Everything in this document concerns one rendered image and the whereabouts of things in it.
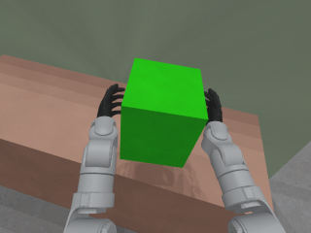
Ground robot left forearm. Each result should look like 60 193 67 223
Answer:
63 116 119 233

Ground pedestal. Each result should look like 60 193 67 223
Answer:
0 54 274 233

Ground robot left hand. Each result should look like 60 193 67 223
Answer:
97 83 125 117

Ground robot right hand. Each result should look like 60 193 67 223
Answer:
204 88 223 126

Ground carton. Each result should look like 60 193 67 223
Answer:
120 57 209 168

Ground robot right forearm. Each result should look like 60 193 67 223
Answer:
201 120 286 233

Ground left robot upper arm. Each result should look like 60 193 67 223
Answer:
64 217 117 233

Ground right robot upper arm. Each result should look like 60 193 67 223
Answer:
227 211 285 233

